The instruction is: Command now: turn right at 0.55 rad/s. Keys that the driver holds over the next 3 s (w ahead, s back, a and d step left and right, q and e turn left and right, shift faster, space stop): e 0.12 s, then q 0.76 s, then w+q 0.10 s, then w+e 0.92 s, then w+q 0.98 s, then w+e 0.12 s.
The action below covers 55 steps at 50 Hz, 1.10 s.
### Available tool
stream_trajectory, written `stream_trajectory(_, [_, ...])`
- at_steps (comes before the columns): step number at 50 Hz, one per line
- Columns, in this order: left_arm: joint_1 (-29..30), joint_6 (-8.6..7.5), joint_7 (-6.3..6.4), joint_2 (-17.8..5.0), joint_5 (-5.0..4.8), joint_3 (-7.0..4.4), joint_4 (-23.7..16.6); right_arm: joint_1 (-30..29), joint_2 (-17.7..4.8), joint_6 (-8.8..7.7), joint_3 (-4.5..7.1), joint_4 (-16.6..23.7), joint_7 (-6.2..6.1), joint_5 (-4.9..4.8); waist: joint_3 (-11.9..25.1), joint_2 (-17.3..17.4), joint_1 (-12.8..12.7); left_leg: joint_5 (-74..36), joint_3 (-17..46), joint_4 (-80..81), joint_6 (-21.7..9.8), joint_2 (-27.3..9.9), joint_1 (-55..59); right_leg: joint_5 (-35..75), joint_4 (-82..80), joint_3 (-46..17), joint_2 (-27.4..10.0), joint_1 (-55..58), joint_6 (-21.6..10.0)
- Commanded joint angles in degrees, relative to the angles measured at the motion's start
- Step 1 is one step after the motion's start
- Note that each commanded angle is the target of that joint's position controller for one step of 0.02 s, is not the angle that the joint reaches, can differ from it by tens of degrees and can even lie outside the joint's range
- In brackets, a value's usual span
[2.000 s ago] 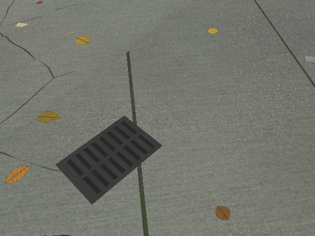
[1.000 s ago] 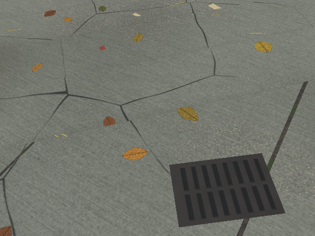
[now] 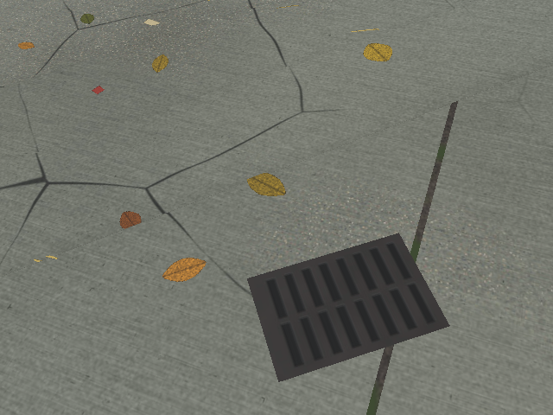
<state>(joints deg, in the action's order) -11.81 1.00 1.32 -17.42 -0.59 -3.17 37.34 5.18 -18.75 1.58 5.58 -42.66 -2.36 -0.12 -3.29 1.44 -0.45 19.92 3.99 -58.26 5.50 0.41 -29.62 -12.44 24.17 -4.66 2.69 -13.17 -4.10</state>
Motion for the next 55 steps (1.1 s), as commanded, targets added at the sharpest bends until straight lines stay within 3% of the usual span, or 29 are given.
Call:
stream_trajectory(1, [0.1,-0.15,0.71,-10.7,-0.03,-3.14,-4.2,-2.6,-3.6,-1.14,0.61,4.1,-0.08,-0.10,6.5,-8.7,-0.9,-1.4,1.3,6.6,0.9,0.1,-4.0,18.6,-4.4,-14.9,-13.2,9.8,-9.1])
stream_trajectory(6, [1.6,0.47,0.34,-11.4,0.15,-3.51,-5.3,-2.9,-4.0,-2.28,0.61,4.3,0.66,-0.37,6.0,-10.4,-1.3,0.3,2.0,14.9,0.4,1.5,1.9,14.5,-3.0,-19.8,-12.2,5.4,-9.3])
stream_trajectory(9, [3.1,0.79,0.14,-9.0,0.61,-2.47,-5.6,-0.2,-4.1,-2.82,0.31,3.3,1.54,-0.56,8.9,-10.8,-1.5,-0.1,0.1,19.1,-0.6,0.1,7.4,22.0,0.2,-19.0,-13.0,6.2,-8.8])
stream_trajectory(11, [4.3,0.82,0.14,-5.9,0.49,-0.98,-5.0,1.5,-2.1,-3.24,-0.46,2.7,2.38,-0.31,9.4,-9.7,0.2,-6.8,-0.9,29.1,-2.0,-0.9,14.7,21.7,2.0,-17.5,-11.8,4.2,-6.9])
stream_trajectory(12, [3.3,0.57,0.04,-3.6,0.63,0.00,-3.9,2.2,-0.7,-3.54,-1.15,2.4,2.83,0.37,9.0,-8.3,1.1,-16.6,-0.2,38.6,-3.1,-1.7,20.5,16.7,1.5,-16.2,-10.1,2.2,-4.4])
stream_trajectory(13, [0.0,-0.07,-0.12,-2.3,2.07,0.48,-2.6,1.8,-2.8,-3.69,-1.14,2.6,2.79,1.31,9.3,-4.2,-0.9,-26.5,5.4,39.0,-5.0,-6.0,25.3,8.2,3.3,-13.0,-7.0,0.1,-1.2])
stream_trajectory(14, [-5.0,-0.70,-0.37,-3.1,3.54,0.25,-2.0,-0.8,-6.5,-3.68,-0.85,3.5,2.57,1.54,8.6,5.0,-5.9,-36.9,11.6,36.3,-9.5,-11.2,24.7,-5.1,5.8,-7.8,-1.9,-1.0,1.7])
stream_trajectory(15, [-4.3,-0.92,-0.29,-4.1,3.62,0.02,-1.7,-3.2,-4.4,-3.59,-1.54,3.3,2.69,1.40,7.5,7.5,-6.0,-28.3,13.4,37.1,-14.3,-12.5,18.5,-6.7,3.2,-5.2,-1.9,1.9,4.3])
stream_trajectory(17, [1.3,-0.88,0.23,-7.1,2.68,-0.94,-1.5,-2.5,-5.0,-3.63,-1.25,3.1,2.98,0.37,5.1,5.5,-2.1,-16.4,11.7,37.8,-11.8,-7.9,16.4,-2.1,3.6,-3.4,-1.3,2.9,4.9])
stream_trajectory(20, [2.2,-0.40,0.96,-6.1,1.86,-1.13,-2.4,-0.4,-7.8,-3.76,-0.71,2.9,2.42,-0.57,4.5,7.4,-1.2,-17.7,15.2,37.0,-12.3,-7.9,16.8,-0.7,5.2,-1.9,-0.8,1.3,4.7])
stream_trajectory(25, [0.6,-1.33,0.86,-4.3,1.24,-1.80,-2.3,0.3,-7.7,-1.86,-0.22,4.6,1.28,-1.21,7.1,5.7,-0.3,-23.5,19.7,33.3,-14.7,-7.6,18.3,-0.9,7.3,0.6,-0.2,-0.4,4.7])
stream_trajectory(28, [-1.0,-1.57,0.42,-5.1,1.17,-2.68,-2.1,-1.1,-7.2,-0.75,0.01,6.6,1.08,-1.55,7.5,1.1,-0.4,-21.3,17.0,29.0,-12.4,-3.7,13.7,3.7,4.3,-0.8,-2.5,3.1,2.8])
stream_trajectory(30, [-1.9,-1.42,0.42,-7.5,1.55,-3.55,-2.4,-0.9,-6.2,-0.41,-0.12,7.3,1.31,-1.72,5.9,-6.9,-0.3,-12.1,9.2,20.4,-8.0,2.1,5.1,11.7,-0.9,-8.4,-10.6,7.4,-2.5])
stream_trajectory(31, [-2.4,-1.46,0.58,-8.7,1.97,-3.88,-2.5,0.0,-5.5,-0.40,-0.21,7.6,1.61,-1.29,5.5,-12.5,-0.2,-0.2,4.5,13.5,-5.9,4.3,0.0,19.7,-3.3,-15.3,-18.7,9.8,-7.7])
stream_trajectory(32, [-1.6,-1.72,1.03,-8.0,2.07,-3.51,-3.5,-0.1,-6.5,-0.39,0.38,7.8,1.89,-0.93,5.7,-13.9,-0.8,15.9,2.5,0.2,-4.3,3.0,-3.8,28.2,-4.2,-20.1,-25.9,10.0,-13.0])
stream_trajectory(33, [-0.8,-1.88,1.37,-7.2,1.85,-3.02,-4.1,0.3,-7.8,-0.29,1.19,7.7,2.17,-1.01,5.1,-8.6,-0.3,17.2,3.1,-8.1,-3.2,1.1,-5.3,31.8,-3.8,-18.9,-27.1,9.0,-14.2])
stream_trajectory(35, [2.3,-1.84,1.58,-7.8,0.75,-3.24,-4.2,0.7,-4.9,0.54,0.49,7.4,2.47,-1.63,2.9,-4.9,0.9,10.7,1.8,-4.8,-1.8,-1.6,-6.5,29.0,-2.9,-9.6,-21.4,8.9,-9.5])
stream_trajectory(38, [1.1,-0.73,1.68,-9.6,0.84,-3.99,-3.5,-1.6,-2.6,0.70,-0.69,9.2,3.36,-1.65,4.4,-8.6,-1.3,5.7,-3.1,3.8,-0.3,-2.1,-1.9,31.4,-2.3,-1.5,-17.7,9.9,-8.2])
stream_trajectory(41, [0.7,-0.03,1.28,-10.5,0.15,-4.45,-3.1,-1.2,-3.8,0.81,-0.43,10.5,4.35,-1.87,6.6,-11.0,-1.9,3.1,-6.6,14.5,-1.5,-1.2,5.4,29.9,-0.8,1.8,-18.2,9.3,-7.2])
stream_trajectory(43, [1.5,-0.31,0.88,-10.6,-1.08,-4.42,-2.9,2.1,-4.5,1.16,0.30,10.1,4.44,-1.56,7.4,-10.6,0.0,-4.0,-9.0,24.3,-3.5,0.4,11.3,26.2,3.1,3.8,-18.4,7.7,-5.2])
stream_trajectory(44, [0.6,-0.78,0.63,-9.4,-1.41,-4.09,-2.4,5.0,-5.4,1.26,0.98,9.3,4.02,-1.31,8.1,-9.2,1.3,-9.2,-9.1,30.3,-5.2,2.0,17.4,22.2,7.8,6.1,-16.8,4.7,-2.8])
stream_trajectory(45, [-2.8,-1.37,0.19,-7.5,-0.35,-3.59,-1.4,8.8,-8.5,1.25,2.22,9.0,3.20,-1.41,10.2,-2.4,2.1,-17.9,-2.6,33.8,-8.1,-0.3,27.9,10.7,17.4,10.5,-13.6,-3.6,1.6])
stream_trajectory(46, [-1.3,-1.62,-0.14,-2.2,3.36,-1.63,-4.7,11.7,-16.0,0.81,3.63,10.2,2.17,-1.20,10.9,15.7,1.0,-31.6,22.8,34.2,-17.1,-16.8,37.7,-26.5,36.7,12.5,-5.5,-23.3,7.1])
stream_trajectory(47, [3.2,-2.40,-0.13,-4.8,1.56,-2.16,-6.3,15.1,-14.6,-1.15,2.94,9.9,3.20,0.60,15.6,11.5,5.9,-13.9,35.8,40.1,-27.4,-23.0,34.4,-29.0,44.8,1.1,-2.4,-28.8,7.0])
stream_trajectory(48, [5.6,-2.80,-0.34,-7.0,-0.44,-2.79,-6.7,13.9,-11.9,-2.65,2.09,9.4,3.59,0.31,10.3,7.2,5.2,3.1,33.2,43.3,-25.9,-20.4,32.6,-23.9,45.8,-0.7,-4.4,-32.1,5.9])
stream_trajectory(49, [6.7,-3.19,-0.49,-8.3,-0.64,-3.26,-6.6,11.9,-9.2,-3.31,1.29,8.8,3.41,-0.77,5.8,5.7,4.1,13.9,30.2,45.1,-22.7,-17.7,29.4,-18.0,43.1,-0.6,-5.9,-33.1,4.6])
stream_trajectory(51, [4.6,-3.49,-0.48,-8.1,0.46,-3.39,-4.5,7.9,-6.2,-3.44,-0.30,9.0,2.43,-0.80,3.2,5.2,2.0,13.0,23.3,46.8,-19.1,-14.2,24.8,-8.9,37.8,0.5,-7.9,-29.4,4.8])
stream_trajectory(53, [2.4,-4.20,-1.25,-6.2,0.41,-2.89,-2.6,8.2,-5.4,-4.05,-0.82,8.4,1.87,0.38,3.5,6.4,1.5,6.3,17.6,48.4,-18.2,-11.9,23.4,-1.4,35.8,2.4,-7.5,-26.2,5.5])
stream_trajectory(55, [2.9,-4.48,-1.50,-5.2,0.05,-2.38,-1.9,9.5,-5.7,-4.93,-0.87,7.5,1.73,0.62,3.1,5.0,2.2,1.3,13.3,49.2,-17.8,-11.5,23.7,3.1,31.5,3.0,-7.7,-26.0,5.9])
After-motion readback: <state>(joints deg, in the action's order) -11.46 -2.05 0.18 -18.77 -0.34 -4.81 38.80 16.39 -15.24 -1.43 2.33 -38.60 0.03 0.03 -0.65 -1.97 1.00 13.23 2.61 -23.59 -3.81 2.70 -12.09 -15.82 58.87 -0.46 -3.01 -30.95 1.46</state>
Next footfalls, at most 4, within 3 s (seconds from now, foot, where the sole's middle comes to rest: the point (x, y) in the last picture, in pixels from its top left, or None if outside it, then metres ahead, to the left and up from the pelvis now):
0.26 left None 0.08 0.15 -0.78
0.90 left None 0.04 0.19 -0.78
1.48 right None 0.36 0.00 -0.78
1.96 left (235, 327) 0.66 0.20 -0.78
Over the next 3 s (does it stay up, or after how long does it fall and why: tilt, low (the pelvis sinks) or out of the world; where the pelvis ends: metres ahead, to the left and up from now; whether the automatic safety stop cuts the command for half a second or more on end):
stays up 1.00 0.15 -0.03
